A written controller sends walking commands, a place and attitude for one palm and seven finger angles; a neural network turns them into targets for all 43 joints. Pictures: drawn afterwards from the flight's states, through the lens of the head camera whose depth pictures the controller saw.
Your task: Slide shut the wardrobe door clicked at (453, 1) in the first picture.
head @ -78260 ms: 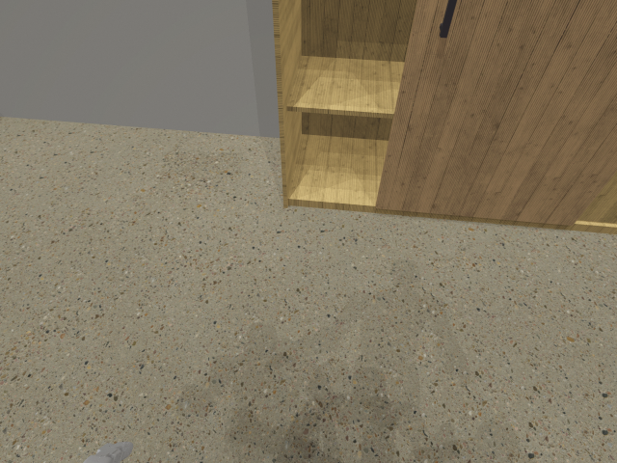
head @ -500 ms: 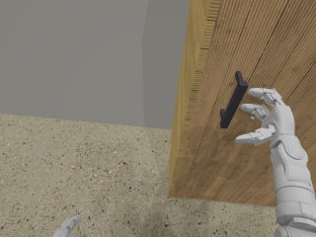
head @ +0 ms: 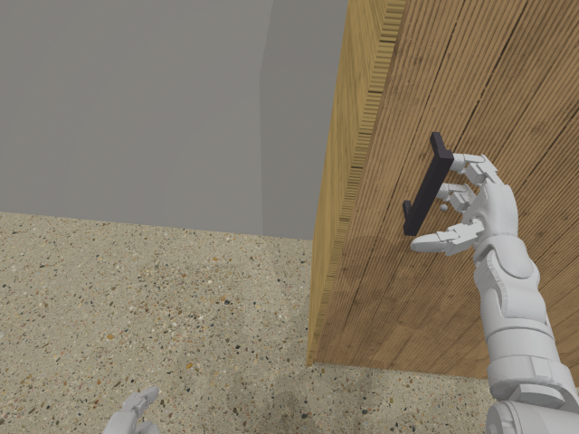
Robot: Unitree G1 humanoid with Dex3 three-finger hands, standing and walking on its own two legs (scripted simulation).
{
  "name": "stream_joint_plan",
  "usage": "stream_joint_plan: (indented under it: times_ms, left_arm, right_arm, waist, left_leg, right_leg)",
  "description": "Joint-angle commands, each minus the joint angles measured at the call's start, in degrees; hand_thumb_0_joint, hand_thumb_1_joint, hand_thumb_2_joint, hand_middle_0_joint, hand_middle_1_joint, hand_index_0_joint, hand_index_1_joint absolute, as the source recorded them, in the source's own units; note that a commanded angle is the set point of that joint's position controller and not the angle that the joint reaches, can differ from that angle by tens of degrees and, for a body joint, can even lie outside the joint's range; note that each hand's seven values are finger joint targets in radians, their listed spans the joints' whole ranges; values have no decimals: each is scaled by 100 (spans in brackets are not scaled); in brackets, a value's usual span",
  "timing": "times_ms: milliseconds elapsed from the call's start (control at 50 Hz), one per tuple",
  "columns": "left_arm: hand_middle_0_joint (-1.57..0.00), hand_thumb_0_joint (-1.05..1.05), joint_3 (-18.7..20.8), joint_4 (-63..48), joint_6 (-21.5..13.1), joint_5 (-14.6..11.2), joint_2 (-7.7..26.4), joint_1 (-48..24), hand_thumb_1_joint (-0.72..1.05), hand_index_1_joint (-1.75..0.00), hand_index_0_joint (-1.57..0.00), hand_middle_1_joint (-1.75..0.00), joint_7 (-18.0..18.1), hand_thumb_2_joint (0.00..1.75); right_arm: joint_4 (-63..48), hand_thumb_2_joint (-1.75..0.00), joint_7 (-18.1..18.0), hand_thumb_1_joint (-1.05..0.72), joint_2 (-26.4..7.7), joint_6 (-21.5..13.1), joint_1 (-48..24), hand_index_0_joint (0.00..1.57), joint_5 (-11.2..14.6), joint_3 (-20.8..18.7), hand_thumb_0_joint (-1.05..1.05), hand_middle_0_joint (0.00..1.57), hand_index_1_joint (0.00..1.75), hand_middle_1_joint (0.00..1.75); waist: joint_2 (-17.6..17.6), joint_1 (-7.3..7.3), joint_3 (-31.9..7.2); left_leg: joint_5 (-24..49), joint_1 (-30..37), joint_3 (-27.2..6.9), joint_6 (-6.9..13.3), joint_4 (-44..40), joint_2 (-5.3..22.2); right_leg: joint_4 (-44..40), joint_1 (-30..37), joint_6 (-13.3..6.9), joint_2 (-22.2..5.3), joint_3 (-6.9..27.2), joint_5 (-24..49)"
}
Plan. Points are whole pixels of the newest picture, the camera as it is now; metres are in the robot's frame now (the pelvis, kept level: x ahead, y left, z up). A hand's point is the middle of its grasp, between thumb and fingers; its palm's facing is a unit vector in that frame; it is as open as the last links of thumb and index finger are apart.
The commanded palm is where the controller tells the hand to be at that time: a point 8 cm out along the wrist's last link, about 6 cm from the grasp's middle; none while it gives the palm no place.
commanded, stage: slide the fingers in behind the handle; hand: right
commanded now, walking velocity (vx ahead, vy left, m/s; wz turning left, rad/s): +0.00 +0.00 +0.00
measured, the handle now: (422, 187) +0.45 -0.15 +0.13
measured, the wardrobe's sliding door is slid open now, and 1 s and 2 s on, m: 0.00 0.00 0.00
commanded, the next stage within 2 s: grip the handle and tug to test in 1.92 s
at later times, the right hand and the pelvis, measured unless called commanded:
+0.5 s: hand (436, 213) +0.40 -0.16 +0.13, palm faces +0.00 +1.00 -0.01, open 13.9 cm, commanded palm +0.37 -0.21 +0.13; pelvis -0.01 +0.00 +0.00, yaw +1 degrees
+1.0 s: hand (429, 213) +0.40 -0.15 +0.13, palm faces -0.01 +1.00 +0.00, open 14.0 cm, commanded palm +0.37 -0.19 +0.13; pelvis +0.00 +0.00 +0.00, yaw +0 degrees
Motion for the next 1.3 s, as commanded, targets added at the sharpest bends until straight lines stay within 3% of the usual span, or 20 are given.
stream_joint_plan:
  times_ms: [0, 40, 100, 220, 300, 340, 460, 580, 620, 700, 720, 840, 900, 920, 1000, 1120, 1140, 1200, 1260, 1280]
  left_arm:
    - [-20, 0, 277, -712, -212, -43, 794, -123, 90, -30, -20, -30, 60, 90]
    - [-20, 0, 289, -672, -187, -36, 838, -53, 90, -30, -20, -30, 75, 90]
    - [-20, 0, 298, -661, -208, -51, 817, -28, 90, -30, -20, -30, 74, 90]
    - [-20, 0, 331, -634, -227, -43, 853, 60, 90, -30, -20, -30, 33, 90]
    - [-20, 0, 321, -714, -264, -61, 817, -19, 90, -30, -20, -30, 4, 90]
    - [-20, 0, 332, -722, -262, -52, 859, -8, 90, -30, -20, -30, 13, 90]
    - [-20, 0, 304, -793, -300, -42, 791, -125, 90, -30, -20, -30, 19, 90]
    - [-20, 0, 300, -785, -317, -42, 773, -175, 90, -30, -20, -30, 19, 90]
    - [-20, 0, 291, -752, -308, -51, 770, -180, 90, -30, -20, -30, 21, 90]
    - [-20, 0, 301, -788, -328, -47, 760, -211, 90, -30, -20, -30, 20, 90]
    - [-20, 0, 294, -756, -319, -35, 763, -190, 90, -30, -20, -30, 15, 90]
    - [-20, 0, 324, -771, -310, -19, 757, -189, 90, -30, -20, -30, -13, 90]
    - [-20, 0, 324, -836, -343, -7, 711, -230, 90, -30, -20, -30, -71, 90]
    - [-20, 0, 332, -810, -327, -1, 735, -207, 90, -30, -20, -30, -79, 90]
    - [-20, 0, 313, -859, -283, -29, 704, -307, 90, -30, -20, -30, -86, 90]
    - [-20, 0, 315, -833, -272, 18, 704, -314, 90, -30, -20, -30, -63, 90]
    - [-20, 0, 309, -867, -280, 12, 670, -352, 90, -30, -20, -30, -71, 90]
    - [-20, 0, 303, -836, -285, 9, 658, -365, 90, -30, -20, -30, -83, 90]
    - [-20, 0, 298, -846, -251, 8, 671, -378, 90, -30, -20, -30, -87, 90]
    - [-20, 0, 305, -863, -245, 0, 660, -412, 90, -30, -20, -30, -82, 90]
  right_arm:
    - [-982, -30, 38, 50, -1185, -420, -2524, 30, 54, -263, 0, 30, 120, 120]
    - [-753, -30, 44, 50, -1285, -449, -2689, 30, 75, -332, 0, 30, 120, 120]
    - [-741, -30, 75, 50, -1157, -517, -2928, 30, 57, -172, 0, 30, 120, 120]
    - [-625, -30, 71, 50, -1196, -617, -2713, 30, 54, -224, 0, 30, 120, 120]
    - [-874, -30, 86, 50, -1038, -647, -2635, 30, 66, -92, 0, 30, 120, 120]
    - [-856, -30, 43, 50, -1323, -645, -2370, 30, 116, -404, 0, 30, 120, 120]
    - [-1321, -30, -69, 50, -1265, -682, -2192, 30, 80, -374, 0, 30, 120, 120]
    - [-1442, -30, -116, 50, -1130, -577, -2066, 30, 65, -284, 0, 30, 120, 120]
    - [-1430, -30, -101, 50, -953, -539, -2274, 30, 70, -90, 0, 30, 120, 120]
    - [-1549, -30, -107, 50, -900, -488, -2169, 30, 79, -78, 0, 30, 120, 120]
    - [-1506, -30, -125, 50, -791, -477, -2243, 30, 78, 18, 0, 30, 120, 120]
    - [-1694, -30, -227, 50, -841, -476, -2196, 30, 34, -56, 0, 30, 120, 120]
    - [-1960, -30, -253, 50, -531, -455, -1911, 30, 37, 137, 0, 30, 120, 120]
    - [-1922, -30, -291, 50, -699, -431, -1747, 30, 25, -13, 0, 30, 120, 120]
    - [-2060, -30, -351, 50, -458, -298, -1827, 30, 5, 224, 0, 30, 120, 120]
    - [-2293, -30, -539, 50, -560, -288, -1809, 30, -48, 113, 0, 30, 120, 120]
    - [-2324, -30, -525, 50, -336, -295, -1769, 30, -52, 291, 0, 30, 120, 120]
    - [-2337, -30, -536, 50, -382, -286, -1744, 30, -69, 253, 0, 30, 120, 120]
    - [-2162, -30, -543, 50, -344, -214, -1598, 30, -45, 248, 0, 30, 120, 120]
    - [-2213, -30, -535, 50, -386, -210, -1604, 30, -51, 227, 0, 30, 120, 120]
  waist:
    - [149, 123, -1329]
    - [416, 170, -1328]
    - [48, 194, -1442]
    - [309, 160, -1529]
    - [-20, 125, -1509]
    - [434, 62, -1494]
    - [109, 8, -1508]
    - [113, 30, -1514]
    - [236, 135, -1334]
    - [4, 58, -1563]
    - [184, 130, -1450]
    - [164, 64, -1719]
    - [-21, -4, -1824]
    - [116, -29, -1738]
    - [147, 37, -1414]
    - [324, -11, -1637]
    - [272, -1, -1651]
    - [86, -26, -1617]
    - [435, -8, -1440]
    - [288, -19, -1448]
  left_leg:
    - [1965, -177, -106, -1, -463, -54]
    - [1888, -183, -149, -34, -494, -56]
    - [1670, -326, -133, -10, -484, -58]
    - [1767, -236, -152, -19, -489, -74]
    - [1667, -307, -107, 6, -465, -80]
    - [1689, -163, -145, -20, -510, -91]
    - [1689, -108, -145, -13, -489, -83]
    - [1879, -74, -125, -19, -471, -79]
    - [1750, -205, -117, -24, -518, -91]
    - [1911, -165, -84, 4, -442, -83]
    - [1925, -210, -82, -10, -470, -92]
    - [2178, -83, -78, -2, -383, -79]
    - [2410, -47, -19, 19, -307, -84]
    - [2444, 5, -22, 28, -313, -96]
    - [2219, -142, -4, 2, -376, -101]
    - [2172, 22, -12, 15, -386, -112]
    - [2210, 6, -21, 4, -373, -104]
    - [2252, 22, -16, 20, -370, -95]
    - [2209, 38, -36, -17, -440, -95]
    - [2174, 38, -53, -14, -450, -89]
  right_leg:
    - [-269, 1061, -148, 74, 168, 1268]
    - [-263, 926, -176, 77, 150, 1132]
    - [-259, 1075, -154, 84, 173, 1043]
    - [-223, 994, -192, 84, 170, 1096]
    - [-266, 1125, -163, 80, 172, 1053]
    - [-282, 976, -194, 66, 160, 1000]
    - [-330, 1069, -170, 56, 128, 1030]
    - [-323, 1142, -161, 53, 111, 1179]
    - [-294, 1103, -172, 38, 126, 1076]
    - [-283, 1296, -138, 44, 159, 1310]
    - [-253, 1243, -163, 40, 158, 1307]
    - [-223, 1350, -147, 39, 173, 1589]
    - [-195, 1526, -111, 28, 188, 1937]
    - [-174, 1428, -121, 20, 195, 1975]
    - [-262, 1332, -112, 19, 174, 1692]
    - [-271, 1390, -120, 12, 191, 1698]
    - [-276, 1407, -121, 25, 170, 1692]
    - [-277, 1438, -97, 35, 163, 1737]
    - [-295, 1234, -130, 56, 129, 1513]
    - [-306, 1253, -123, 56, 104, 1481]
